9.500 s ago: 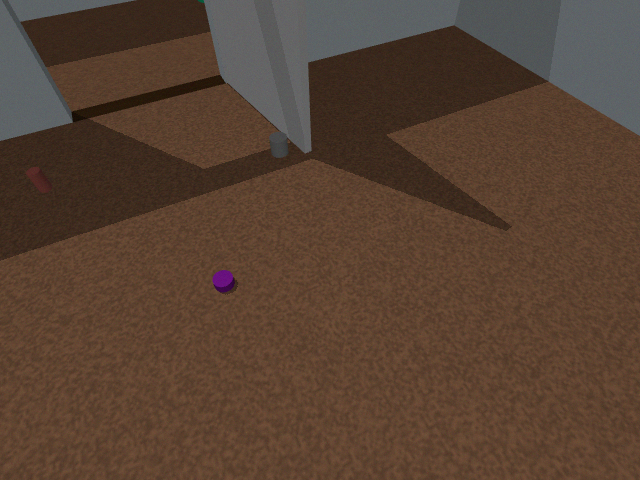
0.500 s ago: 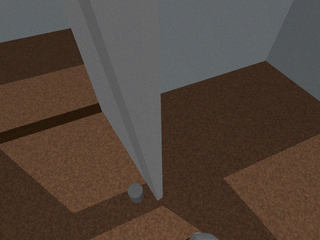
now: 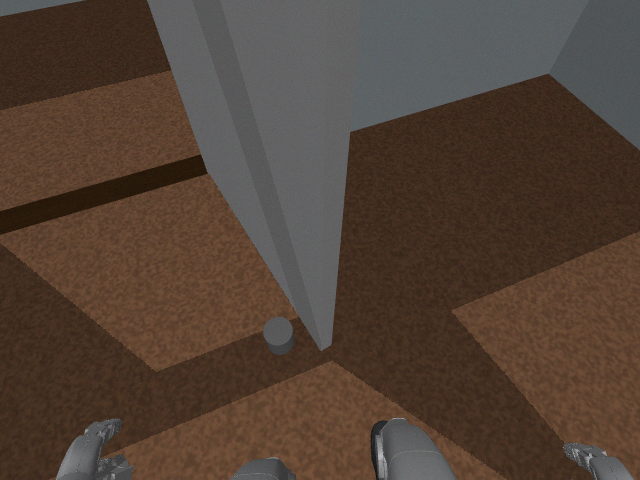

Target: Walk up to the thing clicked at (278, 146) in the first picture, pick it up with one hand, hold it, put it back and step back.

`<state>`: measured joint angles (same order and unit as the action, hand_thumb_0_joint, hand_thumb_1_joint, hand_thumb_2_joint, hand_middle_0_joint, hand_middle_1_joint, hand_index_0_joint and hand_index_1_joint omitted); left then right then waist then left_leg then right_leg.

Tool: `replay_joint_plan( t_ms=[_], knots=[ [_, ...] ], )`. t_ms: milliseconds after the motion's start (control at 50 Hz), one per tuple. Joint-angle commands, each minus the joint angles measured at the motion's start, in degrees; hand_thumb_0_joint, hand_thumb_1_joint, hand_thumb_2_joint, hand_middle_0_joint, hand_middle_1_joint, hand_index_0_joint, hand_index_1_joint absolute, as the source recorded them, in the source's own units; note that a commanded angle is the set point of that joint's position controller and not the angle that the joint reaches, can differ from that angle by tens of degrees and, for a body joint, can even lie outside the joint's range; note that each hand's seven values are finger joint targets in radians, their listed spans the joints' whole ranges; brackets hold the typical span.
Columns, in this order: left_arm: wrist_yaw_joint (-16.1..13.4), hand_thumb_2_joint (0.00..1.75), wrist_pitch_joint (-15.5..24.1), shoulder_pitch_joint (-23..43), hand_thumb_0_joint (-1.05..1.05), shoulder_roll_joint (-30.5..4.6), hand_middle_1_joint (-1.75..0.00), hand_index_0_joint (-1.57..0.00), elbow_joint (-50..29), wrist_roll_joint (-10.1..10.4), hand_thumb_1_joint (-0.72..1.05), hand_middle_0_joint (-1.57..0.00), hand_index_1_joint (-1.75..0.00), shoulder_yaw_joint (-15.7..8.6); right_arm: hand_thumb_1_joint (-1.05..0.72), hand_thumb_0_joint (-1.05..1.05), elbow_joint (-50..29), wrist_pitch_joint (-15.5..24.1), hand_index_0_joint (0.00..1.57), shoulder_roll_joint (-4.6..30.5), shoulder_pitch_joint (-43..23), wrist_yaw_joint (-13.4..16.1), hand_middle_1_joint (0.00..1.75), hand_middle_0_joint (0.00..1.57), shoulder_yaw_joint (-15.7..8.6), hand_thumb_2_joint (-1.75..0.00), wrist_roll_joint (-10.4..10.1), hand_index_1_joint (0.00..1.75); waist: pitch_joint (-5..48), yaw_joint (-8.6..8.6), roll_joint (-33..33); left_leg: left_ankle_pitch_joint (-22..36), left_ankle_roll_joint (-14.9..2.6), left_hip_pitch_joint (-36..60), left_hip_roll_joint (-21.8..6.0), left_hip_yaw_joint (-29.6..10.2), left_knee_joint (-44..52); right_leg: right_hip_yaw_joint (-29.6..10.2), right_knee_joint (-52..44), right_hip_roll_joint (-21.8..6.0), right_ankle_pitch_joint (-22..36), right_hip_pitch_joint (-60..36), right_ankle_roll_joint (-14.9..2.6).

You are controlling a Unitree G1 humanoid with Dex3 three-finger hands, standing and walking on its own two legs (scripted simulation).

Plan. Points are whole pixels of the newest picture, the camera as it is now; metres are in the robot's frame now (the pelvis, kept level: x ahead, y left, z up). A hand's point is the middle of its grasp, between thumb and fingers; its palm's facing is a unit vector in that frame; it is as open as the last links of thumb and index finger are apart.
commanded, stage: walk up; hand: left
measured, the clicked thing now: (279, 336) +0.51 +0.12 -0.70
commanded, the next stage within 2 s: none
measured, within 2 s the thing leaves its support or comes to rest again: neither
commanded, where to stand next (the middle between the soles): +0.07 -0.02 m, yaw -4 degrees
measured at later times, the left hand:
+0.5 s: hand (145, 467) +0.15 +0.24 -0.12, palm faces -0.16 -0.90 -0.41, open 7.4 cm
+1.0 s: hand (141, 473) +0.14 +0.25 -0.14, palm faces -0.06 -0.91 -0.40, open 7.4 cm
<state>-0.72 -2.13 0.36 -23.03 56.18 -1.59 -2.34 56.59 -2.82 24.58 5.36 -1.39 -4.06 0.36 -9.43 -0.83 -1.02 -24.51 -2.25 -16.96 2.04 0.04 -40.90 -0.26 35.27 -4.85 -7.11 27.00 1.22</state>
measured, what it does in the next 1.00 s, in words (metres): steps on the spot: right foot, then left foot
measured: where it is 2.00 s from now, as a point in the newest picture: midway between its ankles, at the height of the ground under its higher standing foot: outside the picture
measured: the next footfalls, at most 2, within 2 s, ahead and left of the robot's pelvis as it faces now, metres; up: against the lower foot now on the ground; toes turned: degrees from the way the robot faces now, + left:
right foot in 0.48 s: +0.03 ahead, -0.14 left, +0.00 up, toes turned -4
left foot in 0.78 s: +0.12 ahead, +0.10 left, +0.00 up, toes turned -4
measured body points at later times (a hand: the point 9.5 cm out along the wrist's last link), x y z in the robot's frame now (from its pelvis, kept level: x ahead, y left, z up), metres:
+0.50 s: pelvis +0.02 -0.03 +0.01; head +0.05 -0.03 +0.46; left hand +0.16 +0.29 -0.10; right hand -0.02 -0.37 -0.10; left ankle +0.00 +0.11 -0.71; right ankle +0.05 -0.16 -0.72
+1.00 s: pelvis +0.01 -0.02 +0.00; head +0.06 -0.01 +0.45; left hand +0.15 +0.30 -0.12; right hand +0.09 -0.34 -0.11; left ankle +0.08 +0.10 -0.71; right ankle -0.01 -0.13 -0.71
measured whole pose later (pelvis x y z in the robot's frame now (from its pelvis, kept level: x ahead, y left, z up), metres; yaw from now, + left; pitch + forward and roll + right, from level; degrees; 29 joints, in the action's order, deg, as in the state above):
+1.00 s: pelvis +0.01 -0.02 +0.00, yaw -4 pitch -2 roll -1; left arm -1.4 -0.5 -4.6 -23.2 55.2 0.7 -2.2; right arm 52.8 -0.9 21.8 6.9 -0.4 -1.9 0.7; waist -8.6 -0.4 -0.1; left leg -15.8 -0.6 -22.0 -0.6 -0.4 -39.8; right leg 0.1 44.4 0.5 -27.9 17.2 -1.9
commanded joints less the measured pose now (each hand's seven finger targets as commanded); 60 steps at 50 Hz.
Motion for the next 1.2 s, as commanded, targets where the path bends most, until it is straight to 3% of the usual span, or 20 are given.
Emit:
replay_joint_plan(
  t_ms=[0, 40, 80, 240, 340, 420, 440, 480, 500, 580, 720, 760, 800, 840, 900, 980, 1020, 1040, 1100, 1180],
  knots=[
    [-1.2, 0.9, 0.0, -1.5, 0.0, -10.0, -0.3, -0.2, -5.0, 0.4, 0.9, -0.2, -0.3, -2.3, -0.9, 0.0, -3.7, 1.9, 0.2, 18.2, 3.0, 0.9, 0.3, 0.2, -4.0, -0.9, 2.7, 0.3, 10.2, -0.41, 10.9, -3.9, -8.21, -1.1, -20.8, -29.9, 26.7, -8.8, 19.3, 7.5, -24.4, 4.6, -2.61],
    [-1.3, 0.9, 0.2, -1.6, 0.0, -11.7, -0.3, -0.2, -3.2, 0.8, 0.9, -0.2, -0.3, -3.2, -0.9, 0.0, -4.6, 3.2, 0.2, 16.1, -2.5, 1.7, 0.3, 0.2, -3.2, -0.9, 2.3, 0.3, 6.0, 0.94, 6.9, 3.5, -9.87, -7.9, -20.8, -26.7, 25.8, -13.0, 27.6, 7.4, -21.0, -0.1, -2.74],
    [-0.6, 0.9, 0.3, -6.1, 0.0, -12.5, -0.3, -0.2, -1.8, 1.1, 0.9, -0.2, -0.3, -3.1, -0.9, 0.0, -5.1, 4.6, 0.2, 13.8, -3.5, 2.3, 0.3, 0.2, -2.7, -0.9, 2.2, 0.3, 8.4, 2.71, 4.4, 6.6, -5.71, 1.6, -15.8, -18.5, 22.0, -12.4, 26.0, 7.1, -15.3, 2.9, -2.36],
    [2.4, 0.9, 3.3, -1.2, 0.0, -14.1, -0.3, -0.2, -7.1, -0.4, 0.9, -0.2, -0.3, -3.7, -0.9, 0.0, -4.2, 7.4, 0.2, 15.9, 16.0, 1.5, 0.3, 0.2, -5.1, -0.9, 1.8, 0.3, 5.8, -6.24, 7.1, 1.3, -9.19, 27.8, -20.8, -24.1, 26.8, -9.0, 13.8, 5.0, -19.6, 15.9, -1.21],
    [3.2, 0.9, 5.1, -6.7, 0.0, -11.4, -0.3, -0.2, -6.5, 0.5, 0.9, -0.2, -0.3, -3.0, -0.9, 0.0, -7.7, 7.0, 0.2, 14.4, 13.2, 0.3, 0.3, 0.2, -4.4, -0.9, 1.7, 0.3, 5.7, -3.58, 12.9, 11.4, -10.05, 16.4, -16.8, -10.6, 24.8, -0.4, 3.9, 3.8, -17.4, -0.3, -1.51],
    [1.5, 0.9, 6.0, -17.3, 0.0, -9.8, -0.3, -0.2, -2.8, 0.7, 0.9, -0.2, -0.3, -3.4, -0.9, 0.0, -10.0, 4.7, 0.2, 10.4, 8.8, 0.1, 0.3, 0.2, -2.1, -0.9, 0.6, 0.3, 8.3, 2.1, 7.5, 23.7, -4.7, 0.5, -10.6, -1.4, 10.1, 4.0, -11.0, 7.1, -0.7, -24.1, -2.0],
    [0.7, 0.9, 6.1, -18.5, 0.0, -11.2, -0.3, -0.2, -2.8, 0.4, 0.9, -0.2, -0.3, -3.8, -0.9, 0.0, -10.2, 4.4, 0.2, 7.5, 10.0, 0.4, 0.3, 0.2, -0.8, -0.9, 0.0, 0.3, 10.2, 3.07, 2.0, 15.8, -2.74, -4.5, -8.4, 0.3, 4.3, 0.0, -12.0, 4.6, -0.6, -29.3, -2.35],
    [-0.1, 0.9, 6.7, -16.4, 0.0, -18.2, -0.3, -0.2, -5.5, 0.2, 0.9, -0.2, -0.3, -4.5, -0.9, 0.0, -10.1, 3.1, 0.2, 5.8, 11.9, 1.0, 0.3, 0.2, 0.0, -0.9, -0.2, 0.3, 11.4, 2.44, -6.7, -8.9, 1.1, -11.7, -2.0, -3.3, -10.6, -29.7, -20.9, -17.3, -8.4, -25.4, -12.31],
    [-0.2, 0.9, 6.3, -14.4, 0.0, -19.1, -0.3, -0.2, -5.9, 0.4, 0.9, -0.2, -0.3, -4.5, -0.9, 0.0, -9.0, 2.8, 0.2, 10.3, 10.9, 1.5, 0.3, 0.2, -1.6, -0.9, 0.1, 0.3, 7.6, 2.39, -4.0, -10.4, 0.85, -10.4, -3.4, -6.0, -15.4, -30.0, -19.2, -17.9, -9.0, -19.5, -16.21],
    [-0.6, 0.9, 6.2, -8.0, 0.0, -15.0, -0.3, -0.2, -7.2, 0.8, 0.9, -0.2, -0.3, -3.3, -0.9, 0.0, -4.5, 2.5, 0.2, 9.8, 15.7, 1.3, 0.3, 0.2, -1.3, -0.9, -0.5, 0.3, 7.1, -0.9, -7.5, -2.7, 1.57, -5.3, -4.5, -7.2, -11.7, -12.0, -15.6, -9.9, 4.0, -14.2, -11.62],
    [-1.1, 0.9, 4.0, -3.3, 0.0, -15.1, -0.3, -0.2, -7.8, 1.7, 0.9, -0.2, -0.3, -3.1, -0.9, 0.0, -3.5, 2.0, 0.2, 9.1, 12.2, 1.1, 0.3, 0.2, -1.5, -0.9, 0.0, 0.3, 9.4, -1.41, -10.4, 6.7, 1.73, 3.1, -1.9, 0.7, 2.4, -8.0, -4.7, -9.5, 20.6, -9.3, -10.73],
    [-1.3, 0.9, 3.1, -3.4, 0.0, -13.5, -0.3, -0.2, -7.8, 2.3, 0.9, -0.2, -0.3, -2.7, -0.9, 0.0, -3.7, 2.5, 0.2, 11.3, 11.5, 1.2, 0.3, 0.2, -2.2, -0.9, 0.8, 0.3, 9.9, -1.6, -3.3, 25.5, 0.74, 5.0, -5.0, -3.8, 8.9, -6.6, 1.1, -6.4, 12.6, -7.3, -7.15],
    [-1.9, 0.9, 2.1, -4.9, 0.0, -11.0, -0.3, -0.2, -6.8, 3.3, 0.9, -0.2, -0.3, -2.2, -0.9, 0.0, -6.0, 2.9, 0.2, 16.5, 5.1, 1.0, 0.3, 0.2, -3.1, -0.9, 0.3, 0.3, 10.5, -0.1, 11.4, 31.0, -9.43, -0.6, -18.0, -21.5, 17.5, 1.5, 14.7, 6.1, -14.1, -8.3, -2.96],
    [-2.1, 0.9, 1.7, -5.3, 0.0, -11.1, -0.3, -0.2, -5.7, 2.9, 0.9, -0.2, -0.3, -2.4, -0.9, 0.0, -6.6, 3.2, 0.2, 14.5, 3.9, 1.1, 0.3, 0.2, -2.7, -0.9, 0.6, 0.3, 11.0, -0.17, 11.1, 34.2, -13.44, 0.1, -19.5, -22.0, 16.7, -3.6, 24.6, 6.3, -28.9, -6.3, -3.37],
    [-1.6, 0.9, 2.4, -7.6, 0.0, -10.1, -0.3, -0.2, -4.6, 3.0, 0.9, -0.2, -0.3, -2.2, -0.9, 0.0, -7.0, 3.3, 0.2, 11.8, 2.6, 2.1, 0.3, 0.2, -1.7, -0.9, 0.7, 0.3, 13.1, 0.84, 10.8, 39.7, -10.96, 5.8, -16.4, -15.2, 11.3, -2.8, 18.8, 4.1, -25.4, -4.3, -3.41],
    [-0.8, 0.9, 3.8, -11.5, 0.0, -8.5, -0.3, -0.2, -1.2, 0.9, 0.9, -0.2, -0.3, -2.1, -0.9, 0.0, -6.3, 3.1, 0.2, 9.8, 1.1, 2.0, 0.3, 0.2, -0.2, -0.9, -0.1, 0.3, 16.2, 2.8, 7.1, 27.2, -4.86, 2.4, -12.9, -11.6, 6.4, -1.5, -12.0, 3.8, -8.8, -20.8, -3.4],
    [-0.8, 0.9, 4.7, -5.2, 0.0, -14.8, -0.3, -0.2, -2.7, -0.1, 0.9, -0.2, -0.3, -2.7, -0.9, 0.0, -6.2, 3.2, 0.2, 5.8, 1.3, 1.6, 0.3, 0.2, 1.3, -0.9, -1.0, 0.3, 12.0, 0.31, -4.8, 9.2, 1.17, -5.2, -3.8, -5.3, 5.0, -21.0, -15.5, -10.4, -5.9, -17.9, -9.85],
    [-0.3, 0.9, 4.6, -0.6, 0.0, -16.0, -0.3, -0.2, -3.7, 0.1, 0.9, -0.2, -0.3, -2.4, -0.9, 0.0, -4.2, 3.1, 0.2, 8.0, 1.5, 1.9, 0.3, 0.2, 0.3, -0.9, -0.6, 0.3, 10.9, -1.0, -6.0, 0.0, 1.38, 5.1, -4.7, -4.2, 3.7, -20.3, -13.4, -12.7, -5.9, -6.9, -12.3],
    [0.3, 0.9, 4.4, -1.7, 0.0, -11.1, -0.3, -0.2, -1.6, 1.1, 0.9, -0.2, -0.3, -1.0, -0.9, 0.0, -2.6, 4.2, 0.2, 8.7, -1.8, 0.9, 0.3, 0.2, 0.2, -0.9, -0.3, 0.3, 9.3, -0.64, -0.8, 10.3, -0.15, 9.5, -6.6, -7.5, 14.5, -8.5, -13.1, -3.0, -11.2, -6.4, -4.35],
    [0.9, 0.9, 4.2, -3.7, 0.0, -10.3, -0.3, -0.2, 0.7, 1.0, 0.9, -0.2, -0.3, -0.9, -0.9, 0.0, -0.5, 4.6, 0.2, 8.6, -3.0, 0.5, 0.3, 0.2, 1.1, -0.9, 0.0, 0.3, 7.7, 0.49, -1.3, 3.7, 0.02, 5.7, -7.8, -9.0, 19.5, -7.9, -17.7, -1.8, -19.3, -10.7, -3.89]
  ],
)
